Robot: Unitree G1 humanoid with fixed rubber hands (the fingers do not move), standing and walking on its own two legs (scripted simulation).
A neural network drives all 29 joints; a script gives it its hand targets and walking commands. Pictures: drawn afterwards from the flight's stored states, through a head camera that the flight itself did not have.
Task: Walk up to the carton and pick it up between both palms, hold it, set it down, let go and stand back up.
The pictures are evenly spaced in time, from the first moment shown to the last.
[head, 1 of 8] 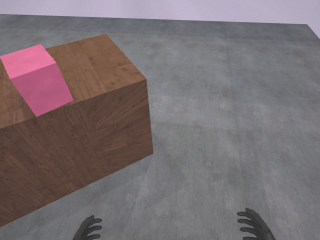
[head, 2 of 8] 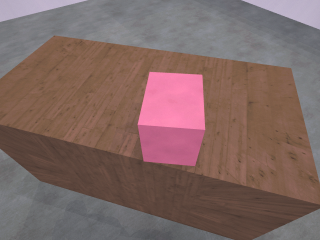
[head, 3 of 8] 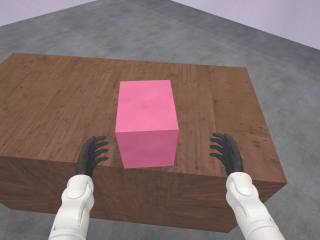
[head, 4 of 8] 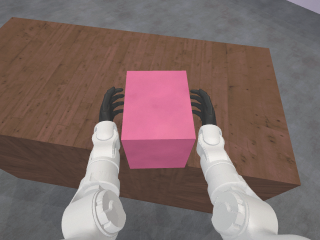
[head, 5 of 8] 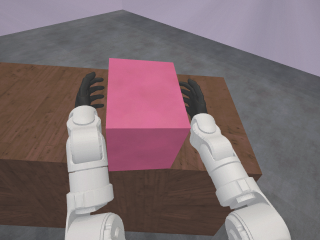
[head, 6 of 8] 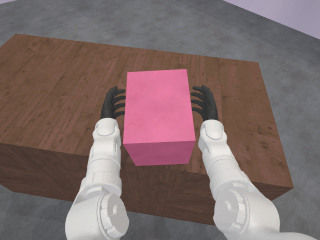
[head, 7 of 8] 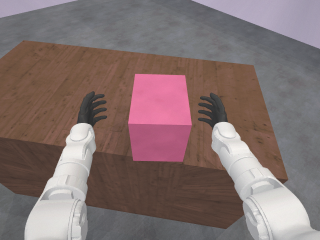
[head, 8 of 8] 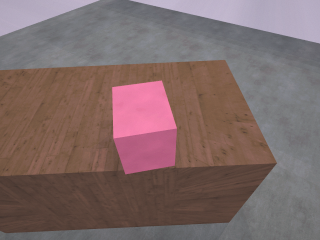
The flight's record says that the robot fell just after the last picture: no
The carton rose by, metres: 0.16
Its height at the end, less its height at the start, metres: +0.00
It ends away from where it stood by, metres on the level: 0.03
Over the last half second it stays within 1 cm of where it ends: yes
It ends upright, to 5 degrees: yes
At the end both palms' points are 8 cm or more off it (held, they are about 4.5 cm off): yes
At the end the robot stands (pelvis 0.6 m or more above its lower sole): yes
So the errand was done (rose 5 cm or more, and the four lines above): yes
